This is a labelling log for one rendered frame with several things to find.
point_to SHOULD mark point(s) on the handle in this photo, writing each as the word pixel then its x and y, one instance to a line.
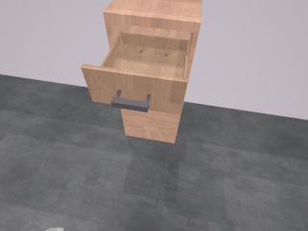
pixel 130 104

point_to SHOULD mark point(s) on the cabinet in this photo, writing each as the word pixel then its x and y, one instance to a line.
pixel 176 19

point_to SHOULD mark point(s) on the drawer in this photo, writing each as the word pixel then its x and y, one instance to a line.
pixel 139 65

